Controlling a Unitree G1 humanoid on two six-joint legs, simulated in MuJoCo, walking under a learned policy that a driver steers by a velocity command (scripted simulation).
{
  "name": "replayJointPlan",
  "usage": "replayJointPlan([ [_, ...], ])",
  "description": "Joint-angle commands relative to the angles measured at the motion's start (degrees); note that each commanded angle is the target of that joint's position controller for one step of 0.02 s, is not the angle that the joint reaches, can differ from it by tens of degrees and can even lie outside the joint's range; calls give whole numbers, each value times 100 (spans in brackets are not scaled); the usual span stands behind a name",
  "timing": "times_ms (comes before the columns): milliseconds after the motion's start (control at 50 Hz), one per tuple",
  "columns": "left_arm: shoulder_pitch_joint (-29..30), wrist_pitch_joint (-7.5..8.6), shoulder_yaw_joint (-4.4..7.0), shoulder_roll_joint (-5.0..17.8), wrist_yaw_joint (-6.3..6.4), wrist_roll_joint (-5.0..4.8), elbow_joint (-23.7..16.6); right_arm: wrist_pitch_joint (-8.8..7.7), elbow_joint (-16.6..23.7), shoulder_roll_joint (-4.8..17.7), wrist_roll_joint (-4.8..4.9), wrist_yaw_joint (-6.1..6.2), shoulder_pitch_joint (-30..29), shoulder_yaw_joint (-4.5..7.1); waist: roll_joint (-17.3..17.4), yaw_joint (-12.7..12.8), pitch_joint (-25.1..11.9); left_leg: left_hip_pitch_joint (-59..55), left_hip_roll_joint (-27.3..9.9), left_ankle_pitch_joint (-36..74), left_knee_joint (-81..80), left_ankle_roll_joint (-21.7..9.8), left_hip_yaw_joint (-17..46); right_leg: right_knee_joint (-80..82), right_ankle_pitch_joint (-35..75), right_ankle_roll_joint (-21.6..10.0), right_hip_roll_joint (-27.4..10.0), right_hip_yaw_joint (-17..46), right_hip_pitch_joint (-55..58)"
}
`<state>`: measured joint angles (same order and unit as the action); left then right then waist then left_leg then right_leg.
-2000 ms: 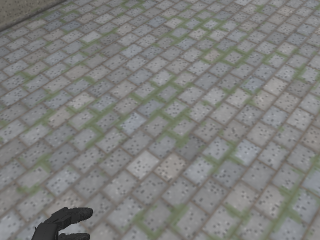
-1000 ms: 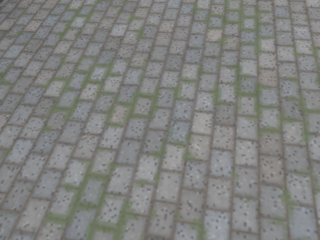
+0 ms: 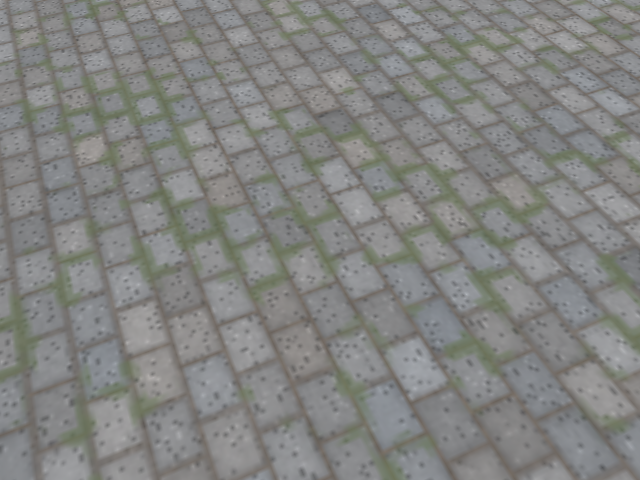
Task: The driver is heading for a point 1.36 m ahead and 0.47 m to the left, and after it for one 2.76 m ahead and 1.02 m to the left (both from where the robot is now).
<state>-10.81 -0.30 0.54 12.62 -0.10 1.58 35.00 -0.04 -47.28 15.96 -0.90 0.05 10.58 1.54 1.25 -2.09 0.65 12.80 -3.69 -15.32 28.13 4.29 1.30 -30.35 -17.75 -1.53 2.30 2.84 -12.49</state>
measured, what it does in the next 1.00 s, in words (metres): walks ahead: left foot, then right foot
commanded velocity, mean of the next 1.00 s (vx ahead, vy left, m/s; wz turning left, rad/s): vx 0.61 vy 0.00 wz -0.02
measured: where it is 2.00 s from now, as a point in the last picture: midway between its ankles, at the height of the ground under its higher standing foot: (240, 199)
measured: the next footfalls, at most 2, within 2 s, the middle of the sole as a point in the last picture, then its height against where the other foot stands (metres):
left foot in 0.46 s outside the picture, level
right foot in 0.96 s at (346, 429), level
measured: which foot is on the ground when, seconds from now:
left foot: down 0.00-0.18, up 0.20-0.44, down 0.46-0.94, up 0.96-1.00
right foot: down 0.00-0.46, up 0.48-0.94, down 0.96-1.00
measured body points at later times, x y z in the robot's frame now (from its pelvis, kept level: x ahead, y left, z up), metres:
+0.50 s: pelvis +0.09 +0.07 -0.01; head +0.10 +0.09 +0.44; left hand +0.15 +0.35 -0.14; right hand +0.21 -0.22 -0.11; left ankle +0.09 +0.17 -0.74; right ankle -0.02 -0.10 -0.70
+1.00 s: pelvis +0.45 +0.07 -0.03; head +0.50 +0.08 +0.41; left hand +0.71 +0.29 -0.09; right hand +0.36 -0.18 -0.16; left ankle +0.14 +0.18 -0.65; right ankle +0.59 -0.02 -0.74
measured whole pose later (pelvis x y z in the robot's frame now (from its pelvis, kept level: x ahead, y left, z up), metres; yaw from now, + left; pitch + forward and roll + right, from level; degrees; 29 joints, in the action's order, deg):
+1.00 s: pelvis +0.45 +0.07 -0.03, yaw +1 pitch +3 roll -3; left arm 0.3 6.1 1.1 14.1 -3.0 -1.7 32.8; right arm -3.3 -54.6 13.7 -0.6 0.6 31.0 -0.5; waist 1.0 -3.4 2.5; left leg -4.0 -0.7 -25.1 50.4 -3.5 3.0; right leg -36.5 -5.7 -6.1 3.2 -6.2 -33.8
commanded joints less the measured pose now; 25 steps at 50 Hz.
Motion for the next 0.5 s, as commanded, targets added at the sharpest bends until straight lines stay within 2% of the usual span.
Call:
replayJointPlan([
  [20, 9, 82, 243, 818, 28, -19, -327, -82, 238, 603, 13, 34, -106, 133, -492, 88, -154, -66, -22, 914, -158, -73, -27, 739, 1408, -270, -691, 773, 40],
  [160, -29, 71, 251, 738, 30, -44, -151, -70, -1, 618, 39, 106, -52, 132, -245, 81, -232, -240, -51, 1055, -189, -47, -47, 653, 1728, -252, -561, 637, 125],
  [180, -218, 44, 296, 828, 56, -72, -66, -62, -77, 583, 59, 117, 73, 130, -373, 131, -464, -216, 167, 244, 63, -57, -337, 788, 546, -337, -505, 647, 265],
  [200, -465, 2, 397, 1091, 62, -134, -17, -75, -87, 598, 133, 106, 41, 150, -616, 303, -314, 302, 409, -699, 575, -112, -623, 1131, -1504, -566, -668, 1042, 306],
  [220, -718, -4, 464, 1321, 59, -170, 20, -124, 71, 604, 195, 83, -302, 155, -933, 506, 116, 1139, 471, -1133, 1081, -226, -631, 1679, -3073, -885, -1155, 1891, 261],
  [240, -910, 56, 511, 1493, 64, -208, 73, -213, 297, 619, 282, 61, -740, 158, -1205, 653, 586, 1784, 302, -1349, 1656, -421, -341, 2179, -3703, -1224, -1691, 2826, 86],
  [260, -1005, 181, 505, 1457, 78, -214, 128, -325, 484, 661, 370, 26, -1012, 182, -1286, 679, 890, 2460, 41, -1550, 2228, -633, 44, 2403, -3509, -1430, -2058, 3385, 194],
  [280, -965, 319, 464, 1281, 85, -229, 142, -449, 549, 638, 400, -25, -1042, 187, -1172, 600, 921, 2993, -191, -1424, 2465, -810, 277, 2354, -2961, -1474, -2203, 3463, 593],
  [300, -877, 409, 436, 1152, 82, -257, 123, -559, 521, 596, 392, -85, -899, 174, -1007, 517, 713, 3189, -329, -1226, 2369, -925, 347, 2234, -2441, -1402, -2180, 3234, 964],
  [320, -765, 440, 433, 1119, 71, -280, 88, -636, 476, 578, 376, -144, -757, 159, -894, 464, 470, 3002, -386, -1057, 1989, -966, 308, 2140, -1941, -1259, -2043, 2801, 1098],
  [340, -652, 434, 446, 1153, 53, -295, 45, -676, 419, 556, 342, -201, -655, 139, -860, 424, 247, 2490, -315, -889, 1545, -944, 144, 2063, -1487, -1107, -1809, 2282, 970],
  [380, -385, 392, 488, 1323, 6, -324, -52, -684, 239, 490, 276, -283, -274, 104, -901, 183, 4, 931, 58, -332, 865, -782, -358, 1932, -1046, -936, -1337, 1395, 41],
  [400, -312, 375, 486, 1324, -7, -347, -69, -672, 73, 493, 256, -289, 137, 112, -826, -35, -63, 67, 255, 298, 617, -661, -628, 1725, -1152, -896, -1206, 1115, -533],
  [420, -377, 373, 457, 1233, -18, -325, -50, -640, -123, 556, 240, -256, 643, 158, -649, -237, -117, -751, 469, 367, 665, -564, -835, 1402, -1242, -851, -1074, 934, -1113],
  [440, -352, 406, 377, 1042, -29, -260, -52, -612, -302, 653, 283, -197, 1324, 233, -481, -575, -177, -1574, 532, 127, 668, -610, -853, 756, -937, -738, -902, 739, -1685],
  [460, -67, 479, 248, 646, -45, -190, -167, -630, -484, 980, 265, -128, 2351, 351, 366, -1111, -299, -2503, -186, -625, 118, -905, 249, -1357, -352, -389, -425, 193, -2570],
  [480, -186, 630, 111, 142, 0, -210, -516, -685, -344, 1553, 129, -142, 2639, 385, 1703, -830, -584, -2810, -1631, -2440, -977, -1627, 3289, -3706, -1516, -124, 104, 192, -3727],
  [500, -351, 724, 162, 455, 18, -547, -601, -724, -111, 1398, 92, -208, 2062, 355, 1258, -565, -412, -2562, -2137, -4421, -1946, -2173, 5090, -4631, -1065, -202, -47, 629, -4693],
])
